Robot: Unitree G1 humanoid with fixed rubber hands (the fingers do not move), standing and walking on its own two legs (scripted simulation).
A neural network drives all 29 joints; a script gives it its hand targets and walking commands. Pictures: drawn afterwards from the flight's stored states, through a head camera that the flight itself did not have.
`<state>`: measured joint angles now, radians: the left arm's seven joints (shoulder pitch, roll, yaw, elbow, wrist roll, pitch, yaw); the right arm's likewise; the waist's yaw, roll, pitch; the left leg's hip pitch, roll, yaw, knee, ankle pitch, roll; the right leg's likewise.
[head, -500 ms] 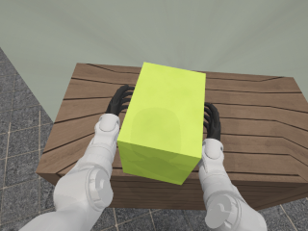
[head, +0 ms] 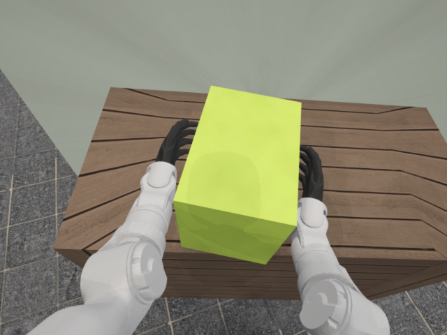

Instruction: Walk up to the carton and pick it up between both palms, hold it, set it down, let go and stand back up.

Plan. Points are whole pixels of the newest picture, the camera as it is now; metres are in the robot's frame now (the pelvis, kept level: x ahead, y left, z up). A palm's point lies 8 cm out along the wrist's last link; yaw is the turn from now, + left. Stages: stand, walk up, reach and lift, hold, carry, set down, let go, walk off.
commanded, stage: reach and lift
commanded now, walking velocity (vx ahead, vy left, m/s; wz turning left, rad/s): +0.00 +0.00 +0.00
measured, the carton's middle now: (239, 177) +0.41 -0.04 -0.02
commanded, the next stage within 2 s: none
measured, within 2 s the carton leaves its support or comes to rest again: leaves its support in 0.46 s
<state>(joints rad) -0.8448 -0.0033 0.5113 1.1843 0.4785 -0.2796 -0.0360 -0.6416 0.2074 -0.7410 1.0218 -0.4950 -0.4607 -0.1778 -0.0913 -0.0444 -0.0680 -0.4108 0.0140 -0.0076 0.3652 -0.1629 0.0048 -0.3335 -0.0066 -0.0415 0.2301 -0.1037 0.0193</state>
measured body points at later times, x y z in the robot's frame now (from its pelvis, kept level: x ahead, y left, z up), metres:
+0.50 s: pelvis +0.00 -0.01 +0.00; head +0.06 +0.02 +0.45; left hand +0.43 +0.09 +0.04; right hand +0.36 -0.17 +0.02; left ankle +0.00 +0.11 -0.75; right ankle -0.01 -0.13 -0.75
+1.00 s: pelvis +0.00 -0.01 +0.00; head +0.00 +0.02 +0.45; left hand +0.42 +0.10 +0.10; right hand +0.37 -0.17 +0.08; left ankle +0.00 +0.11 -0.75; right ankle -0.01 -0.13 -0.75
